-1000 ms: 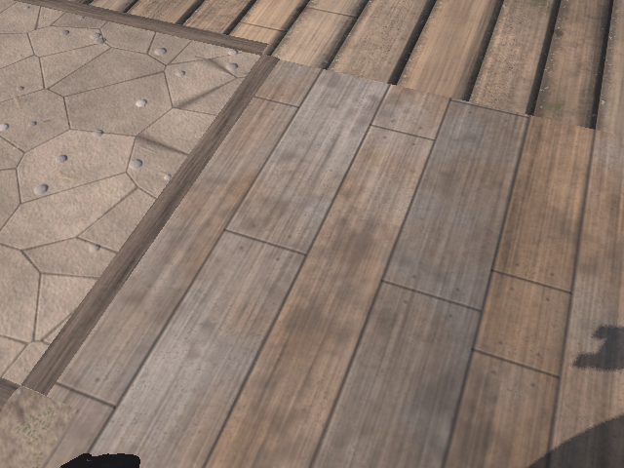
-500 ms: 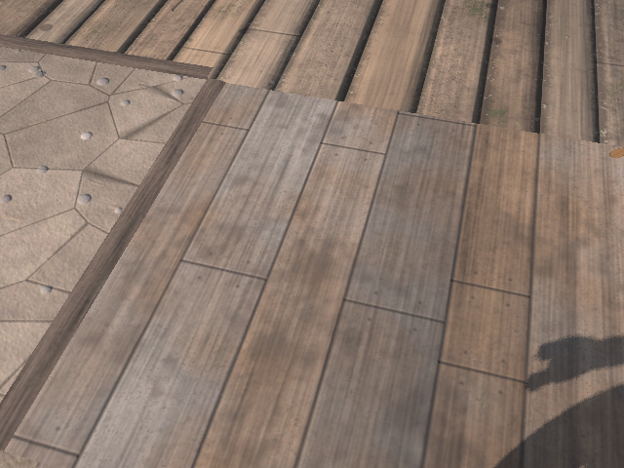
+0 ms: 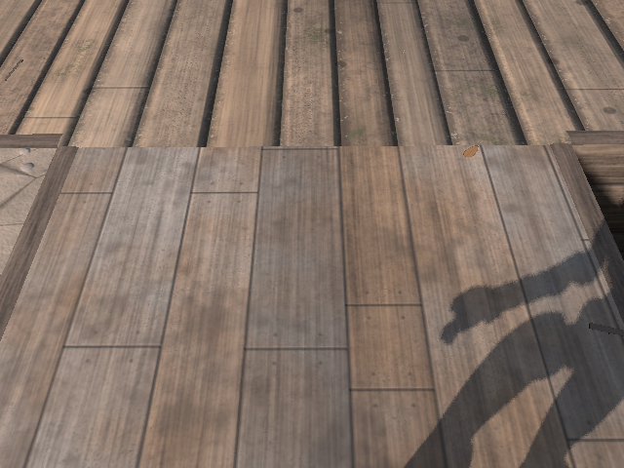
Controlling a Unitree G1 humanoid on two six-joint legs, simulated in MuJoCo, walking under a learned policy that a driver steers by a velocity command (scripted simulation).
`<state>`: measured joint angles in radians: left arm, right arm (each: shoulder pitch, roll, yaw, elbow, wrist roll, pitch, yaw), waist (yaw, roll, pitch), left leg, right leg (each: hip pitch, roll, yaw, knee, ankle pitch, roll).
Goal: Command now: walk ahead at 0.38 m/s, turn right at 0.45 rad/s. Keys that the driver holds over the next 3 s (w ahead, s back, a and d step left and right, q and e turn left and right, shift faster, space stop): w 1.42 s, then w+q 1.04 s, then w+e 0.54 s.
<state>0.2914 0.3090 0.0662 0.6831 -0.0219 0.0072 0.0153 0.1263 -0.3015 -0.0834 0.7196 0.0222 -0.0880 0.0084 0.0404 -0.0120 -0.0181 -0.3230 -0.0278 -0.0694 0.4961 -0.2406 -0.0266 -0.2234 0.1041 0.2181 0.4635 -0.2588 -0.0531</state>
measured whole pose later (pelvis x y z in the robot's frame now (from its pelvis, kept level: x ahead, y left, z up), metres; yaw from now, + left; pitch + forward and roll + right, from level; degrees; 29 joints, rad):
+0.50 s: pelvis +0.21 -0.04 -0.02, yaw -5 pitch +3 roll +0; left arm 0.04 0.27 0.04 0.61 -0.01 -0.08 -0.04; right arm 0.45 -0.30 -0.05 0.87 0.02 -0.05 -0.01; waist -0.09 0.00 0.03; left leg -0.03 0.05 -0.03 0.59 -0.49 -0.02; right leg -0.49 0.01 -0.03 0.56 -0.10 -0.05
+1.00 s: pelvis +0.50 -0.05 -0.02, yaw -5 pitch +2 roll -2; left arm 0.43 0.30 0.06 0.86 -0.02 -0.04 0.00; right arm 0.02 -0.26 -0.02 0.68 0.01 -0.09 0.05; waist 0.08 0.02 0.03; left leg -0.50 0.02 0.02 0.49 -0.04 0.06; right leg 0.09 0.03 -0.02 0.33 -0.44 -0.01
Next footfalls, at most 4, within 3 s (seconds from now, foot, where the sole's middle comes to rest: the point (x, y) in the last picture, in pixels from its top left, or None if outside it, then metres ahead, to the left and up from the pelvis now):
0.02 left None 0.07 0.13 -0.78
0.46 right None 0.34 -0.16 -0.78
1.00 left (323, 393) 0.68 0.04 -0.78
1.52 right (428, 300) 0.95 -0.22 -0.78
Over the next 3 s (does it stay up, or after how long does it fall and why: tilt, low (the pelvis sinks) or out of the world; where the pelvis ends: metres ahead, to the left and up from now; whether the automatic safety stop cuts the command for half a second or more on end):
stays up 1.56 0.11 0.00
